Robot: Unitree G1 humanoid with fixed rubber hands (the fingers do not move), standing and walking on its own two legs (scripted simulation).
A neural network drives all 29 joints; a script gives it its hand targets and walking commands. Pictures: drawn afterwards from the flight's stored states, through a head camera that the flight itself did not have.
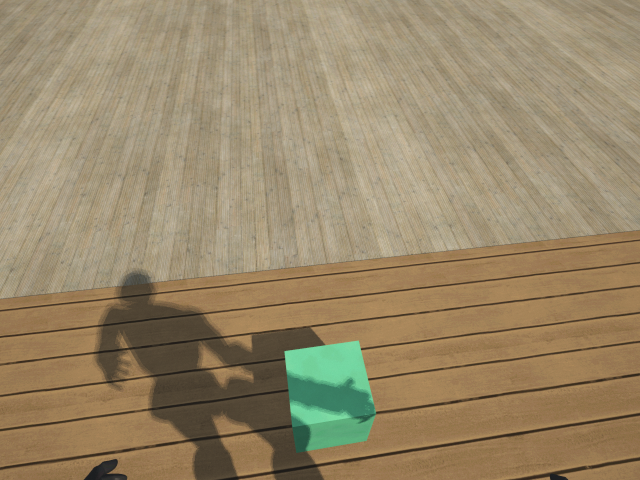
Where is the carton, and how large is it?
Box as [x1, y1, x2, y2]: [284, 341, 375, 452]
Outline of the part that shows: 358,341 284,351 292,428 296,452 366,440 375,415 375,410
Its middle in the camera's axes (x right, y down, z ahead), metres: +0.02 +0.44 +1.12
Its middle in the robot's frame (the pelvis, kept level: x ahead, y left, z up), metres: +0.46 +0.00 -0.66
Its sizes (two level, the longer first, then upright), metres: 0.210 0.200 0.250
